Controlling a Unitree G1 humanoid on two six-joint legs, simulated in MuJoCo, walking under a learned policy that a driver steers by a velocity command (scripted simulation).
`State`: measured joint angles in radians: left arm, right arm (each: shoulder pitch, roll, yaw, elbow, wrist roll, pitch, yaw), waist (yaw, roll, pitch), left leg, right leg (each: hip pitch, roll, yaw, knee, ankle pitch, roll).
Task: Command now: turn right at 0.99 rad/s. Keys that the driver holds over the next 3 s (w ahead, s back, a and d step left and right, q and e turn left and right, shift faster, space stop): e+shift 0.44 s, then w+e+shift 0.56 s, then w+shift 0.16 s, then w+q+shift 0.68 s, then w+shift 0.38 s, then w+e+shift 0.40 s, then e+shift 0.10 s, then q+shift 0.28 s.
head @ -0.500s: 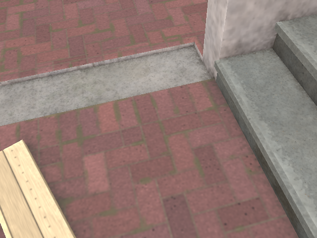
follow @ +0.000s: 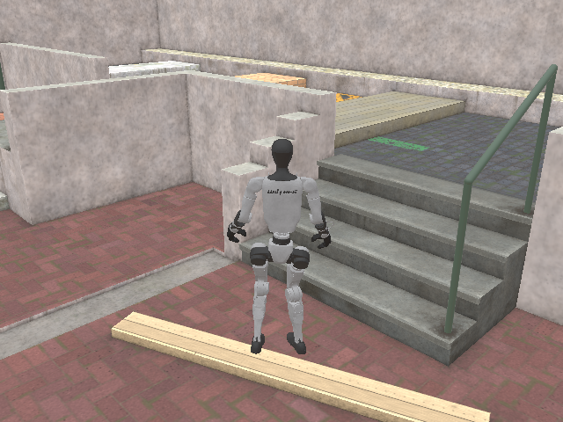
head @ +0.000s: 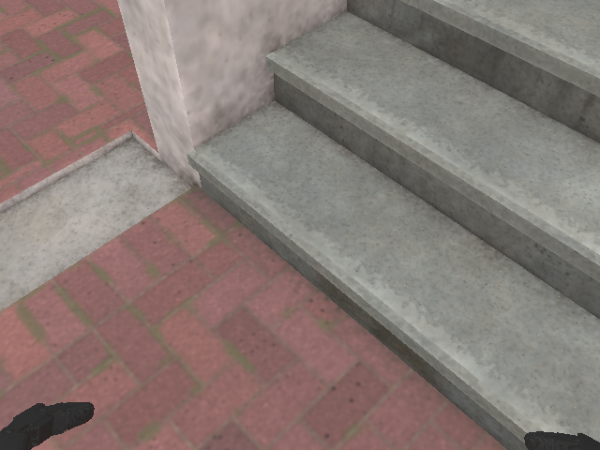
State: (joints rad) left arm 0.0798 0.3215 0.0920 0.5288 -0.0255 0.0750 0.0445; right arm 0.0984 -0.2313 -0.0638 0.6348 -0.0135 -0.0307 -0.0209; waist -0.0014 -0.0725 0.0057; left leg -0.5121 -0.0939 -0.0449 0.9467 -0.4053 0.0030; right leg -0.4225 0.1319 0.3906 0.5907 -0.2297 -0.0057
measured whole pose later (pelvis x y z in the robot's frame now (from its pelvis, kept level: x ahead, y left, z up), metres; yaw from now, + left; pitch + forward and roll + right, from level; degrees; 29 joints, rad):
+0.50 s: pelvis +0.02 -0.03 +0.00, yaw -29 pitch +4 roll +1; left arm 0.19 0.28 0.08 0.65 0.02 0.02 -0.01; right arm 0.10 -0.28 -0.09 0.62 -0.06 0.01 -0.02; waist 0.01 0.04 0.05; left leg -0.66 0.02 -0.07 1.19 -0.34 -0.05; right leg -0.36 0.11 0.15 0.48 -0.17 -0.06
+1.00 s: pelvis +0.18 -0.10 +0.00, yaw -58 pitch +2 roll +0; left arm 0.11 0.36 0.07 0.64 0.04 0.02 -0.10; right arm 0.41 -0.31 -0.06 0.76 -0.03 -0.08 0.00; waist -0.07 -0.07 -0.02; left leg -0.01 0.01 0.18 0.30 -0.32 0.01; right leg -0.77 -0.02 0.06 1.16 -0.05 -0.01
